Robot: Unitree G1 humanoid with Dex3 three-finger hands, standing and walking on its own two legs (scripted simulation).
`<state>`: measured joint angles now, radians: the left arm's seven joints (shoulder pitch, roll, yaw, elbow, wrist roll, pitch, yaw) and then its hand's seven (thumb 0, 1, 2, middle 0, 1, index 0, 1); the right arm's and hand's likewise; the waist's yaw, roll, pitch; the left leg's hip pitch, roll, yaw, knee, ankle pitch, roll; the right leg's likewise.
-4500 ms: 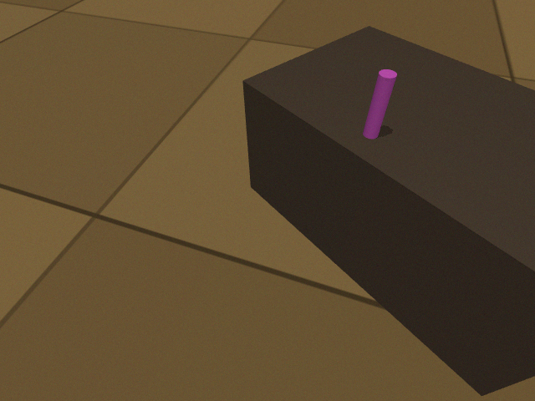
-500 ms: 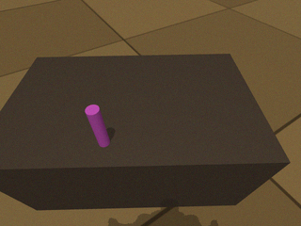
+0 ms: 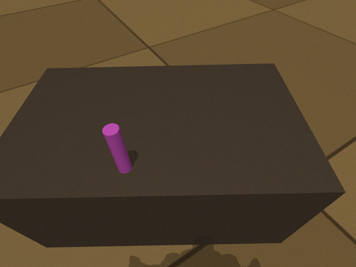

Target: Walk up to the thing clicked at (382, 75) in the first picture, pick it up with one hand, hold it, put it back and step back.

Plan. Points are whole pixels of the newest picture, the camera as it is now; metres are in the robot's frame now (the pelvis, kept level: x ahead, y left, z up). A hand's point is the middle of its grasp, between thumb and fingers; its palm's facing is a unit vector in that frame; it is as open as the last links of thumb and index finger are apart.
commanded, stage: stand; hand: left
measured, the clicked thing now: (118, 150) +0.46 +0.21 -0.08
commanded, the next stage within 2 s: rise first in 1.78 s
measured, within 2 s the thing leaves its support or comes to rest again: neither
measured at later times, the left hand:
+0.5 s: hand out of the picture +0.07 +0.25 -0.16, palm faces -0.03 -0.94 -0.34, open 7.4 cm
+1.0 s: hand out of the picture +0.08 +0.25 -0.16, palm faces -0.03 -0.94 -0.34, open 7.4 cm
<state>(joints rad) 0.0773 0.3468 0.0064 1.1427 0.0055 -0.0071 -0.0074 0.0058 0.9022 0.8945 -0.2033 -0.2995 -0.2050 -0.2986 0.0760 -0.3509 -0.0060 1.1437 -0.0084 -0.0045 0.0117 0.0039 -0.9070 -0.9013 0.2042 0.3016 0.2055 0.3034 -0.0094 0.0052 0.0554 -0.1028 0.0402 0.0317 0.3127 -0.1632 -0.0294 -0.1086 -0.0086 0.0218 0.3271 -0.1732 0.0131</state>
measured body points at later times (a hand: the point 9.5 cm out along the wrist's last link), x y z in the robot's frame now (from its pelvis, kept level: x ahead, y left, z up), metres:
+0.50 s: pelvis +0.00 +0.00 +0.00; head +0.00 +0.00 +0.45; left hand +0.08 +0.30 -0.13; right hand +0.07 -0.30 -0.14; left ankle +0.01 +0.14 -0.75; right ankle +0.01 -0.13 -0.75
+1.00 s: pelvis +0.00 +0.00 +0.00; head +0.00 +0.00 +0.45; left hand +0.08 +0.30 -0.13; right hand +0.07 -0.30 -0.13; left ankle +0.01 +0.14 -0.75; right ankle +0.01 -0.13 -0.75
